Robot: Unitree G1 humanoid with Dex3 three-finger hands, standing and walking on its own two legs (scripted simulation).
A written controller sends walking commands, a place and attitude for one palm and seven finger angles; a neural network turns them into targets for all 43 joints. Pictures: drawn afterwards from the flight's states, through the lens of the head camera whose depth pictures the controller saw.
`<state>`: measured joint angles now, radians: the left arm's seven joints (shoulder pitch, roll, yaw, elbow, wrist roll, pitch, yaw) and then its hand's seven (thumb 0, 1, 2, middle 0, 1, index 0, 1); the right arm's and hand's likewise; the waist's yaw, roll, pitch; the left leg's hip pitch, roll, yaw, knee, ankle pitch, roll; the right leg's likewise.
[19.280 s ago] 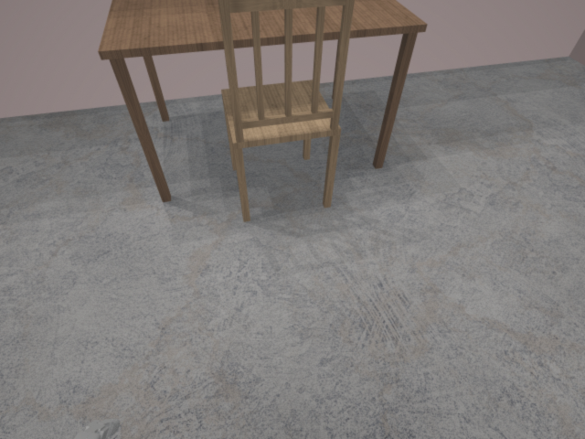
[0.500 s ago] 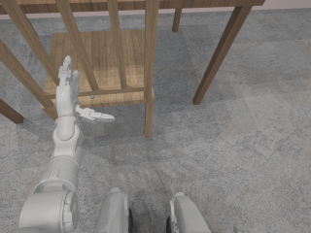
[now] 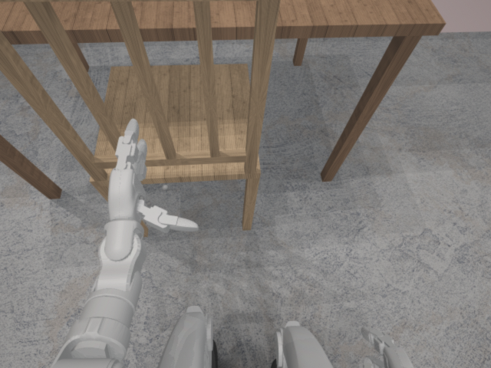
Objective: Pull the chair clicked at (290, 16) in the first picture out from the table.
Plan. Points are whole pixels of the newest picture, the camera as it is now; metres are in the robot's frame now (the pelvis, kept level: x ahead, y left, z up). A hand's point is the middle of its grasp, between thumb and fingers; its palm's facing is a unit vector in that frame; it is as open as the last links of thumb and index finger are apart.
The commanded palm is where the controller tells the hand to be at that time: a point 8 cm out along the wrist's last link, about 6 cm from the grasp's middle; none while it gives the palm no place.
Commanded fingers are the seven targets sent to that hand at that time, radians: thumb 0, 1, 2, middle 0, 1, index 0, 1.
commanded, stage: aim the fingers beside a spindle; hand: left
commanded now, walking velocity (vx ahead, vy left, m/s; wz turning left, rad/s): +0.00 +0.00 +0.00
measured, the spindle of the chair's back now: (153, 100) +0.55 +0.17 +0.05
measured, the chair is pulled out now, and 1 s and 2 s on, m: -0.03 -0.03 -0.03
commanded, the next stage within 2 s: none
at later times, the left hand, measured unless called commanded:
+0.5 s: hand (169, 198) +0.38 +0.13 +0.01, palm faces +0.07 -1.00 -0.04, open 16.9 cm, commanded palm +0.35 +0.18 +0.02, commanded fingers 0.00 -0.50 0.30 -0.06 -0.08 -0.06 -0.08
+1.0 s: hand (165, 206) +0.36 +0.14 +0.01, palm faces +0.07 -1.00 -0.01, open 16.9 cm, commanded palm +0.34 +0.18 +0.02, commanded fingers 0.00 -0.50 0.30 -0.06 -0.08 -0.06 -0.08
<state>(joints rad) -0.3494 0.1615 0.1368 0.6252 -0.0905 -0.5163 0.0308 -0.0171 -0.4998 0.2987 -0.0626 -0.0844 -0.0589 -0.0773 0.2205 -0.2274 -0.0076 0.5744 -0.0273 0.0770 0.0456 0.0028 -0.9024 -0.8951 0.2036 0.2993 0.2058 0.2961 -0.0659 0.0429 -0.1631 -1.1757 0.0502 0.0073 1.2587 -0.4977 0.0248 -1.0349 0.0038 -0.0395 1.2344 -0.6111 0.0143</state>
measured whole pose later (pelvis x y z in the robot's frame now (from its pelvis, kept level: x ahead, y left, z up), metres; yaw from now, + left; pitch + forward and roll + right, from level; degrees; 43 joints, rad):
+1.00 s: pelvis -0.01 -0.01 +0.00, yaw +1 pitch +23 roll -2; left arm -0.27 0.16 0.14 0.57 -0.13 -0.51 -0.03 -0.02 -0.50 0.30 -0.06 -0.08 -0.06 -0.08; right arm 0.21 -0.24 0.00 0.59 -0.01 0.01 0.01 0.00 -0.90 -0.90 0.20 0.30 0.21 0.30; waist -0.06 0.04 -0.16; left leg -1.18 0.05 -0.01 1.27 -0.49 0.01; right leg -1.04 0.01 -0.05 1.27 -0.62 -0.01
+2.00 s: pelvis -0.01 -0.02 -0.01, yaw +1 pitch +23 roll -3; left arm -0.31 0.16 0.11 0.61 -0.14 -0.47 -0.04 -0.02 -0.50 0.30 -0.06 -0.08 -0.06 -0.08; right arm 0.20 -0.24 0.00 0.59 -0.01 0.03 0.01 0.01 -0.90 -0.90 0.20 0.30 0.21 0.30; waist -0.06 0.04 -0.16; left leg -1.20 0.05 -0.02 1.28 -0.49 0.00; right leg -1.06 0.01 -0.06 1.28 -0.62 -0.01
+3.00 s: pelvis -0.01 -0.01 -0.01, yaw +1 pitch +23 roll -3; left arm -0.33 0.17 0.11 0.63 -0.12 -0.47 -0.01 -0.02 -0.50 0.30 -0.06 -0.08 -0.06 -0.08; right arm 0.21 -0.24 0.00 0.59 -0.01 0.04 0.02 0.00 -0.90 -0.90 0.20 0.30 0.21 0.30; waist -0.07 0.05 -0.17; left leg -1.19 0.05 -0.02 1.27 -0.48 0.01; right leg -1.05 0.01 -0.06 1.27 -0.61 -0.01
